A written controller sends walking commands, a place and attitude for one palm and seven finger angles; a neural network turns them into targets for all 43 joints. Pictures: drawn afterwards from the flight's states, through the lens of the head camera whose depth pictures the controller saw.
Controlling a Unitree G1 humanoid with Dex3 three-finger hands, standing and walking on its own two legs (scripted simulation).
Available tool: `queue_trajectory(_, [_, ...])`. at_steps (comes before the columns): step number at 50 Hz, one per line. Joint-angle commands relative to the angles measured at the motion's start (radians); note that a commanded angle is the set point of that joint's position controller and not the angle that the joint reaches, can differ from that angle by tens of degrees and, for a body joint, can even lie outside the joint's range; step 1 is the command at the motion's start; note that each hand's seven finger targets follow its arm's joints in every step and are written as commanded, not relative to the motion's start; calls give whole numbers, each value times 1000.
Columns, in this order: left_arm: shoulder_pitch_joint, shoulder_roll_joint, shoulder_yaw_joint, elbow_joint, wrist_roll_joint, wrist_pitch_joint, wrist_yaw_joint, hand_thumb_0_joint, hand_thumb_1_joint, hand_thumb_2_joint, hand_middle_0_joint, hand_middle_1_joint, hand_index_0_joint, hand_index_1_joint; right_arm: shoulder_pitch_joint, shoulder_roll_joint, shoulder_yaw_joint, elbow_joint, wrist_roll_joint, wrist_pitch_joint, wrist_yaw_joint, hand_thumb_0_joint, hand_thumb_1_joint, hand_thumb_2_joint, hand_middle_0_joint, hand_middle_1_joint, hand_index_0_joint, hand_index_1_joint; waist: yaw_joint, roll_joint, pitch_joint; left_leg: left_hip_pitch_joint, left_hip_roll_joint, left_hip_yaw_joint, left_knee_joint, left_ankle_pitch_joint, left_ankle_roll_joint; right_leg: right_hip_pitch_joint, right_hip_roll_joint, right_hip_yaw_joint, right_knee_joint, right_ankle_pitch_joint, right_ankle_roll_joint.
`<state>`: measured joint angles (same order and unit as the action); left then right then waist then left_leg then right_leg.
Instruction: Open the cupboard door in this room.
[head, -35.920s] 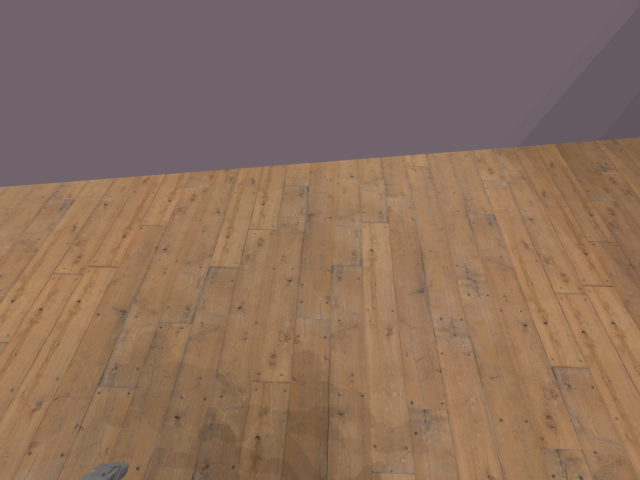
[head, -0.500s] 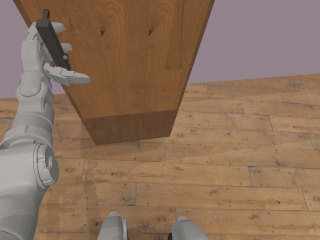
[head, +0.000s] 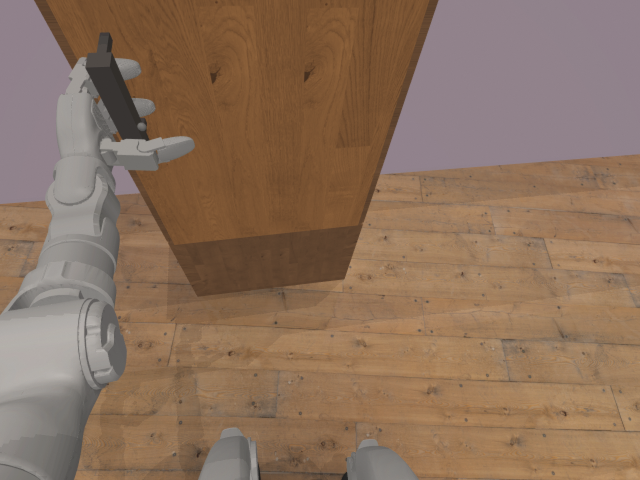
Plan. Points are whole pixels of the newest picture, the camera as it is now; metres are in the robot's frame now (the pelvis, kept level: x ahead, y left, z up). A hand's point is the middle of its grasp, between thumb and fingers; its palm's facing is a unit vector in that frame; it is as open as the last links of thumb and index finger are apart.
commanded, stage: close the thumb around the handle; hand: left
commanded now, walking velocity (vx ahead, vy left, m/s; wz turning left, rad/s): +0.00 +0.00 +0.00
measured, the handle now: (124, 99) +0.57 +0.22 +0.10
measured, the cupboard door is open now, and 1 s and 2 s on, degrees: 1 16 39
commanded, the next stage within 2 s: pull the door open along its arc in 0.42 s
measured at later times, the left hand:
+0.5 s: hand (142, 129) +0.51 +0.19 +0.10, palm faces +0.14 -0.99 -0.01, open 6.0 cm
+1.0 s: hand (158, 191) +0.42 +0.16 +0.10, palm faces +0.12 -0.99 +0.05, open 6.3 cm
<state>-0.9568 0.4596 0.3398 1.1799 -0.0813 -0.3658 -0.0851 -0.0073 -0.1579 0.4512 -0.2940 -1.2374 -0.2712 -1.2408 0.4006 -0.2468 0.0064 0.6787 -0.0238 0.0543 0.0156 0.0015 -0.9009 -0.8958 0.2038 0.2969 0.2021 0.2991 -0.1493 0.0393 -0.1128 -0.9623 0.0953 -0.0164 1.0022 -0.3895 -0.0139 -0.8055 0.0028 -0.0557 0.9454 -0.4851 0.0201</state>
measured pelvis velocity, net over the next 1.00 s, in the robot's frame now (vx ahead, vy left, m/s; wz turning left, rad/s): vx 0.02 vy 0.00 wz -0.03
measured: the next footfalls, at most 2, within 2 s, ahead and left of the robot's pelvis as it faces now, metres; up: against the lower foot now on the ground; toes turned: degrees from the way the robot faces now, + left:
none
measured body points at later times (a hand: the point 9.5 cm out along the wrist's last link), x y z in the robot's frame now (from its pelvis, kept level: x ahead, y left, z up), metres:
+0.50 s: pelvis +0.00 +0.00 +0.00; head +0.11 +0.02 +0.44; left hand +0.50 +0.24 +0.11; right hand +0.00 -0.26 -0.12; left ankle +0.04 +0.13 -0.67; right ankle -0.02 -0.14 -0.67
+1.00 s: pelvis +0.02 +0.00 +0.02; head +0.07 -0.01 +0.47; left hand +0.41 +0.21 +0.10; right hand +0.08 -0.26 -0.10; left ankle +0.04 +0.13 -0.67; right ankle -0.02 -0.14 -0.67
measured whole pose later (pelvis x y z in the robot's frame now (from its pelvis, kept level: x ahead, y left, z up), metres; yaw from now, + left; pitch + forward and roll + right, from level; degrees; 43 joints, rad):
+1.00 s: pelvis +0.02 +0.00 +0.02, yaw -1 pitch +14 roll -2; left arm -0.38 0.21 0.25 0.58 -0.19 -0.31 -0.03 0.02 0.66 0.72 -0.35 -1.35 -0.33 -1.32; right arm 0.37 -0.24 -0.02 0.59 0.02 0.06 0.02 0.01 -0.90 -0.90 0.20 0.30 0.20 0.30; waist -0.07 0.04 -0.14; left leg -0.74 0.10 0.04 0.89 -0.39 -0.02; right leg -0.62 0.00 0.00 0.85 -0.47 0.02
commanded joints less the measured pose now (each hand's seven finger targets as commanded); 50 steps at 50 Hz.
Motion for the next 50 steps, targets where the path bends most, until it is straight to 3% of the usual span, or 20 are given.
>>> queue_trajectory(1, [-529, 121, -37, -228, 1, -77, -35, 0, 340, 660, -360, -1290, -360, -1290, 166, -182, -61, -39, -3, -12, -14, 0, -900, -900, 200, 300, 200, 300, -65, 115, -431, 549, -54, -36, -77, 335, 33, -37, 65, -8, -124, 341, -33])
queue_trajectory(5, [-503, 129, -20, -243, 0, -85, -31, 0, 564, 756, -376, -1314, -376, -1314, 165, -182, -65, -44, -5, -15, -13, 0, -900, -900, 200, 300, 200, 300, -51, 129, -475, 577, -56, -34, -75, 360, 32, -22, 66, -6, -122, 356, -34])
queue_trajectory(8, [-536, 104, -52, -238, 2, -82, -35, 0, 732, 828, -388, -1332, -388, -1332, 160, -180, -62, -42, -4, -14, -14, 0, -900, -900, 200, 300, 200, 300, -67, 118, -429, 545, -56, -35, -80, 315, 33, -34, 64, -7, -127, 327, -32])
queue_trajectory(10, [-530, 125, -34, -255, 6, -91, -31, 0, 844, 876, -396, -1344, -396, -1344, 163, -183, -65, -42, -5, -14, -16, 0, -900, -900, 200, 300, 200, 300, -56, 144, -472, 577, -55, -37, -76, 348, 31, -35, 64, -5, -118, 342, -35])
queue_trajectory(11, [-531, 104, -49, -251, 3, -90, -32, 0, 900, 900, -400, -1350, -400, -1350, 162, -179, -64, -40, -5, -15, -14, 0, -900, -900, 200, 300, 200, 300, -62, 140, -469, 582, -55, -37, -75, 352, 31, -39, 64, -6, -121, 344, -35])
queue_trajectory(15, [-528, 76, -67, -262, -1, -95, -31, 0, 900, 900, -400, -1350, -400, -1350, 160, -178, -66, -39, -6, -17, -11, 0, -900, -900, 200, 300, 200, 300, -61, 140, -472, 597, -54, -42, -76, 355, 29, -46, 67, -11, -119, 340, -36])
queue_trajectory(16, [-530, 99, -52, -258, 2, -94, -29, 0, 900, 900, -400, -1350, -400, -1350, 162, -183, -67, -37, -7, -16, -13, 0, -900, -900, 200, 300, 200, 300, -60, 128, -470, 584, -53, -43, -75, 350, 29, -41, 65, -9, -119, 339, -36])
queue_trajectory(18, [-539, 66, -78, -260, 0, -91, -29, 0, 900, 900, -400, -1350, -400, -1350, 158, -179, -66, -37, -5, -18, -12, 0, -900, -900, 200, 300, 200, 300, -71, 118, -450, 578, -55, -41, -79, 322, 32, -48, 67, -10, -128, 322, -33])
queue_trajectory(20, [-536, 100, -55, -254, 6, -96, -24, 0, 900, 900, -400, -1350, -400, -1350, 161, -182, -67, -33, -5, -19, -15, 0, -900, -900, 200, 300, 200, 300, -64, 123, -468, 582, -54, -43, -77, 336, 31, -44, 65, -7, -121, 332, -35])
queue_trajectory(22, [-543, 71, -79, -254, 5, -94, -26, 0, 900, 900, -400, -1350, -400, -1350, 158, -178, -64, -32, -6, -22, -13, 0, -900, -900, 200, 300, 200, 300, -64, 137, -451, 579, -56, -42, -81, 323, 30, -49, 65, -9, -126, 318, -36])
queue_trajectory(26, [-546, 110, -55, -234, 5, -90, -26, 0, 900, 900, -400, -1350, -400, -1350, 160, -184, -62, -28, -4, -23, -16, 0, -900, -900, 200, 300, 200, 300, -71, 106, -449, 553, -57, -39, -77, 305, 35, -38, 64, -3, -129, 320, -32])
queue_trajectory(27, [-501, 215, 30, -216, 12, -90, -28, 0, 900, 900, -400, -1350, -400, -1350, 165, -194, -63, -29, -4, -19, -21, 0, -900, -900, 200, 300, 200, 300, -43, 99, -455, 535, -56, -35, -80, 309, 35, -7, 63, 2, -128, 326, -35])
queue_trajectory(29, [-401, 327, 115, -227, 18, -95, -45, 0, 900, 900, -400, -1350, -400, -1350, 160, -199, -57, -53, -1, -9, -26, 0, -900, -900, 200, 300, 200, 300, 4, 121, -498, 523, -62, -20, -85, 348, 38, 60, 63, 12, -117, 372, -38])
queue_trajectory(31, [-324, 227, 60, -232, -6, -85, -76, 0, 900, 900, -400, -1350, -400, -1350, 137, -178, -52, -80, 7, -5, -23, 0, -900, -900, 200, 300, 200, 300, 4, 80, -456, 496, -65, -3, -94, 340, 40, 90, 64, 6, -125, 400, -30])
queue_trajectory(39, [-24, 172, 74, -434, -71, -71, -92, 0, 900, 900, -400, -1350, -400, -1350, 94, -168, -67, -150, 25, 8, -21, 0, -900, -900, 200, 300, 200, 300, 70, 37, -463, 507, -74, 35, -126, 401, 43, 228, 67, 9, -135, 528, -28])
queue_trajectory(42, [145, 82, 25, -540, -98, -48, -84, 0, 900, 900, -400, -1350, -400, -1350, 55, -155, -69, -180, 38, 4, -15, 0, -900, -900, 200, 300, 200, 300, 91, 5, -415, 503, -74, 48, -155, 392, 41, 261, 63, 4, -153, 543, -24])
queue_trajectory(46, [368, -27, -41, -724, -128, -21, -61, 0, 900, 900, -400, -1350, -400, -1350, 0, -140, -70, -215, 47, -18, -6, 0, -900, -900, 200, 300, 200, 300, 115, 8, -368, 525, -76, 60, -182, 396, 39, 295, 58, -2, -167, 562, -23])
queue_trajectory(47, [362, -72, 84, -832, -198, -7, 85, 0, 900, 900, -400, -1350, -400, -1350, -47, -104, -67, -223, 40, -34, -6, 0, -900, -900, 200, 300, 200, 300, 204, -6, -381, 494, -80, 65, -195, 404, 26, 335, 54, -15, -174, 538, -22])
queue_trajectory(48, [453, -180, -25, -854, -170, 16, 154, 0, 900, 900, -400, -1350, -400, -1350, -57, -99, -62, -227, 37, -50, 3, 0, -900, -900, 200, 300, 200, 300, 169, 7, -337, 510, -80, 64, -209, 385, 19, 324, 57, -25, -175, 512, -21])
queue_trajectory(50, [578, -200, -25, -926, -125, 30, 275, 0, 900, 900, -400, -1350, -400, -1350, -71, -100, -66, -226, 23, -64, 13, 0, -900, -900, 200, 300, 200, 300, 175, -70, -314, 502, -77, 62, -215, 393, 19, 342, 52, -30, -178, 521, -19])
